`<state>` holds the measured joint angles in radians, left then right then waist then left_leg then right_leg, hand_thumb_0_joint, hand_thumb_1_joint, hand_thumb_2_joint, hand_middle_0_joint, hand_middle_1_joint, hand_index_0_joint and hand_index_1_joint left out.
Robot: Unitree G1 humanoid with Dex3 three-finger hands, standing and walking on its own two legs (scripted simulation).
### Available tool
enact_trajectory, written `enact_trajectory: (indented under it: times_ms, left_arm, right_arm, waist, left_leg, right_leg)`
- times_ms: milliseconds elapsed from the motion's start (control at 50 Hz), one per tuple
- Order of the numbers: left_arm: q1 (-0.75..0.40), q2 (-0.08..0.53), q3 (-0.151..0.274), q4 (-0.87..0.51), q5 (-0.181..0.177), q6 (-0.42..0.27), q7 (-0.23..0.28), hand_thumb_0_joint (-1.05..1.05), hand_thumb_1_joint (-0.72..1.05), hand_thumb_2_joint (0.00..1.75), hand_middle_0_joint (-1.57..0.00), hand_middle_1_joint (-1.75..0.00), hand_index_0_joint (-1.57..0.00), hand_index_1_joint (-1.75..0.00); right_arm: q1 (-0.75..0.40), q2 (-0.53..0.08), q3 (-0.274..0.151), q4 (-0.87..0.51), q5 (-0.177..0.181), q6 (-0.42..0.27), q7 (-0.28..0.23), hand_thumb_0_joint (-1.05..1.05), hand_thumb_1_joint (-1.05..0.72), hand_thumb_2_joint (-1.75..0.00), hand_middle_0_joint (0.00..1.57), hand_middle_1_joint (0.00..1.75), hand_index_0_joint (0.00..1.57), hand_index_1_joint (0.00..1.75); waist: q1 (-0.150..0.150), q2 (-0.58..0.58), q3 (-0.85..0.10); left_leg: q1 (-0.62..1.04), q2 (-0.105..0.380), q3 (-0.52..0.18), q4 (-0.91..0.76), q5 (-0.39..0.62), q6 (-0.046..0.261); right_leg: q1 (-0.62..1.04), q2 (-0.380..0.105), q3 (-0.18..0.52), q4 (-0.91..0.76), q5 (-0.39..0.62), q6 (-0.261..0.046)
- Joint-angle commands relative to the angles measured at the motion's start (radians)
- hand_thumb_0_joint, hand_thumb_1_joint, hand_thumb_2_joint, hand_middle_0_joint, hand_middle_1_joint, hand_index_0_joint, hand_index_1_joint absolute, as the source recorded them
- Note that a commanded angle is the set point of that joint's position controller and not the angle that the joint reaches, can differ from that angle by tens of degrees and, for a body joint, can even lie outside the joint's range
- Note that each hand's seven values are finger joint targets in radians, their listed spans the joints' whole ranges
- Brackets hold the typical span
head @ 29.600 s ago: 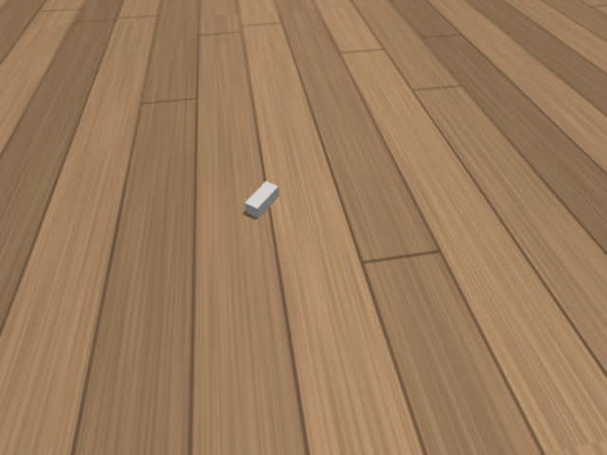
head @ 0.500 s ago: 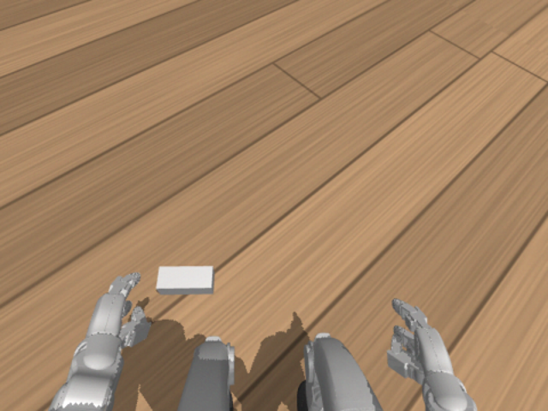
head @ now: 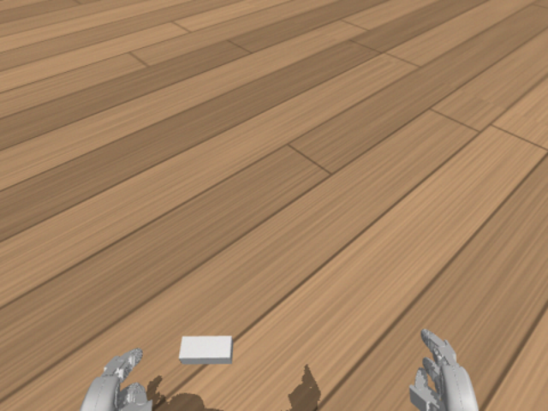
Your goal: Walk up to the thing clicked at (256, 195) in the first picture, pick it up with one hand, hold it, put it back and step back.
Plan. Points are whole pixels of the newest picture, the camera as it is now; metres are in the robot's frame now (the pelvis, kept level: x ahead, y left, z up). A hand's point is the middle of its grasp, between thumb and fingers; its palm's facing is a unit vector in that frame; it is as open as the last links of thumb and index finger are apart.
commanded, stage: home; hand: left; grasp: from above
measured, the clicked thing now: (207, 350) +0.45 +0.22 -0.68
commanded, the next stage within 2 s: stand in 1.92 s
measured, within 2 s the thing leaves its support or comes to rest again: neither
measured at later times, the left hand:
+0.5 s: hand (153, 407) +0.16 +0.18 -0.05, palm faces +0.05 -0.98 -0.22, open 7.4 cm
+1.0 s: hand (151, 408) +0.16 +0.18 -0.05, palm faces +0.04 -0.98 -0.21, open 7.4 cm
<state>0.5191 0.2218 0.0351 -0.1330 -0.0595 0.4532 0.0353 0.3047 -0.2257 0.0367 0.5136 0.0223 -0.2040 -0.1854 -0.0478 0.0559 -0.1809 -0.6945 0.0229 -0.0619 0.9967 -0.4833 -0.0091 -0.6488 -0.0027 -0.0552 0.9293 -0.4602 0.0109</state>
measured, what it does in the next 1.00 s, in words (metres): stands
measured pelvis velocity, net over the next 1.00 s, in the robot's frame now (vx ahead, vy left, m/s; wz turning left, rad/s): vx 0.00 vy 0.00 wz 0.00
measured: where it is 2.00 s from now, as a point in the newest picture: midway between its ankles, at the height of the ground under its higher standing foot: outside the picture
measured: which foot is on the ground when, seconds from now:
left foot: down 0.00-1.00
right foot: down 0.00-1.00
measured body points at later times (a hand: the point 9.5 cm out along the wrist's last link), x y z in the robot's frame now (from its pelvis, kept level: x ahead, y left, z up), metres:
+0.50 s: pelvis +0.00 +0.00 +0.00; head +0.02 +0.00 +0.45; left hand +0.16 +0.23 -0.03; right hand +0.16 -0.25 -0.07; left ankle +0.01 +0.12 -0.68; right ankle +0.00 -0.13 -0.68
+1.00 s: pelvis +0.00 +0.00 +0.00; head +0.02 +0.00 +0.45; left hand +0.16 +0.23 -0.03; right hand +0.16 -0.25 -0.06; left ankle +0.01 +0.12 -0.68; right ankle +0.00 -0.13 -0.68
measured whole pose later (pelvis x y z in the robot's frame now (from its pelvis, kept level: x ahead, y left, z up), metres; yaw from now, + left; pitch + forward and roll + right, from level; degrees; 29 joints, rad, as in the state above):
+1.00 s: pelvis +0.00 +0.00 +0.00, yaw +0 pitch +10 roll -2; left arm 0.50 0.23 0.03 -0.12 -0.05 0.45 0.02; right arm 0.28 -0.22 0.03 0.54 0.01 -0.24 -0.18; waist -0.04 0.04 -0.16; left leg -0.68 0.02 -0.06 1.00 -0.49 -0.01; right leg -0.64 0.00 -0.05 0.94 -0.47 0.01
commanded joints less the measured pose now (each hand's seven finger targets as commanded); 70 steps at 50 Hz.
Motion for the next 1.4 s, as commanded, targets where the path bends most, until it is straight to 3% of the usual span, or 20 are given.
enact_trajectory:
  times_ms: [0, 80, 220, 660, 780, 960, 1060, 1080, 1200, 1220, 1380]
  left_arm:
    - [-0.050, 0.097, 0.049, -0.162, 0.011, -0.050, -0.009, 0.00, 0.90, 0.90, -0.20, -0.30, -0.20, -0.30]
    - [-0.054, 0.108, 0.065, -0.163, 0.018, -0.056, -0.012, 0.00, 0.90, 0.90, -0.20, -0.30, -0.20, -0.30]
    - [-0.046, 0.105, 0.052, -0.177, 0.019, -0.059, -0.007, 0.00, 0.90, 0.90, -0.20, -0.30, -0.20, -0.30]
    - [-0.032, 0.103, 0.055, -0.163, 0.013, -0.062, -0.008, 0.00, 0.90, 0.90, -0.20, -0.30, -0.20, -0.30]
    - [-0.055, 0.106, 0.054, -0.169, 0.013, -0.058, -0.008, 0.00, 0.90, 0.90, -0.20, -0.30, -0.20, -0.30]
    - [-0.034, 0.105, 0.051, -0.172, 0.019, -0.054, -0.008, 0.00, 0.90, 0.90, -0.20, -0.30, -0.20, -0.30]
    - [-0.063, 0.103, 0.045, -0.182, 0.013, -0.054, -0.009, 0.00, 0.90, 0.90, -0.20, -0.30, -0.20, -0.30]
    - [-0.056, 0.113, 0.059, -0.187, 0.016, -0.054, -0.006, 0.00, 0.90, 0.90, -0.20, -0.30, -0.20, -0.30]
    - [-0.044, 0.101, 0.044, -0.171, 0.016, -0.050, -0.010, 0.00, 0.90, 0.90, -0.20, -0.30, -0.20, -0.30]
    - [-0.051, 0.115, 0.056, -0.192, 0.015, -0.052, -0.008, 0.00, 0.90, 0.90, -0.20, -0.30, -0.20, -0.30]
    - [-0.041, 0.113, 0.057, -0.194, 0.016, -0.053, -0.007, 0.00, 0.90, 0.90, -0.20, -0.30, -0.20, -0.30]
  right_arm:
    - [-0.069, -0.112, -0.055, -0.150, -0.012, -0.077, -0.014, 0.00, -0.90, -0.90, 0.20, 0.30, 0.20, 0.30]
    - [-0.080, -0.113, -0.054, -0.146, -0.017, -0.088, -0.010, 0.00, -0.90, -0.90, 0.20, 0.30, 0.20, 0.30]
    - [-0.083, -0.117, -0.051, -0.141, -0.014, -0.091, -0.006, 0.00, -0.90, -0.90, 0.20, 0.30, 0.20, 0.30]
    - [-0.078, -0.113, -0.056, -0.128, -0.017, -0.096, -0.012, 0.00, -0.90, -0.90, 0.20, 0.30, 0.20, 0.30]
    - [-0.090, -0.115, -0.053, -0.131, -0.016, -0.096, -0.012, 0.00, -0.90, -0.90, 0.20, 0.30, 0.20, 0.30]
    - [-0.085, -0.116, -0.058, -0.129, -0.015, -0.095, -0.011, 0.00, -0.90, -0.90, 0.20, 0.30, 0.20, 0.30]
    - [-0.089, -0.114, -0.053, -0.132, -0.014, -0.096, -0.011, 0.00, -0.90, -0.90, 0.20, 0.30, 0.20, 0.30]
    - [-0.088, -0.114, -0.054, -0.131, -0.015, -0.097, -0.011, 0.00, -0.90, -0.90, 0.20, 0.30, 0.20, 0.30]
    - [-0.083, -0.116, -0.056, -0.132, -0.016, -0.096, -0.012, 0.00, -0.90, -0.90, 0.20, 0.30, 0.20, 0.30]
    - [-0.089, -0.115, -0.054, -0.132, -0.014, -0.096, -0.012, 0.00, -0.90, -0.90, 0.20, 0.30, 0.20, 0.30]
    - [-0.084, -0.115, -0.057, -0.135, -0.015, -0.093, -0.012, 0.00, -0.90, -0.90, 0.20, 0.30, 0.20, 0.30]
  waist:
    - [-0.015, -0.032, -0.031]
    - [0.002, -0.013, -0.029]
    - [0.006, 0.004, -0.051]
    - [0.010, -0.012, -0.071]
    - [0.003, -0.038, -0.042]
    - [0.008, -0.004, -0.052]
    - [0.005, -0.005, -0.027]
    - [0.009, -0.006, -0.040]
    - [0.000, -0.006, -0.050]
    - [0.015, 0.006, -0.044]
    - [0.013, -0.004, -0.065]
  left_leg:
    - [0.092, -0.031, 0.022, -0.157, 0.190, 0.031]
    - [0.097, -0.033, 0.024, -0.160, 0.182, 0.028]
    - [0.114, -0.032, 0.020, -0.161, 0.218, 0.024]
    - [0.110, -0.028, 0.024, -0.143, 0.241, 0.024]
    - [0.087, -0.031, 0.027, -0.144, 0.181, 0.031]
    - [0.109, -0.021, 0.012, -0.160, 0.218, 0.020]
    - [0.089, -0.021, 0.007, -0.169, 0.166, 0.023]
    - [0.092, -0.021, 0.009, -0.168, 0.169, 0.023]
    - [0.102, -0.020, 0.010, -0.159, 0.197, 0.022]
    - [0.093, -0.021, 0.007, -0.165, 0.186, 0.021]
    - [0.101, -0.018, 0.005, -0.157, 0.223, 0.019]
  right_leg:
    - [0.039, 0.028, -0.013, -0.159, 0.164, -0.013]
    - [0.051, 0.024, -0.012, -0.160, 0.159, -0.010]
    - [0.066, 0.025, -0.012, -0.148, 0.196, -0.014]
    - [0.071, 0.025, -0.006, -0.143, 0.218, -0.011]
    - [0.062, 0.022, -0.002, -0.166, 0.172, -0.003]
    - [0.060, 0.030, -0.014, -0.134, 0.186, -0.014]
    - [0.047, 0.030, -0.017, -0.144, 0.146, -0.013]
    - [0.055, 0.030, -0.016, -0.142, 0.146, -0.015]
    - [0.054, 0.030, -0.015, -0.135, 0.168, -0.014]
    - [0.055, 0.029, -0.016, -0.136, 0.159, -0.016]
    - [0.064, 0.031, -0.019, -0.126, 0.187, -0.017]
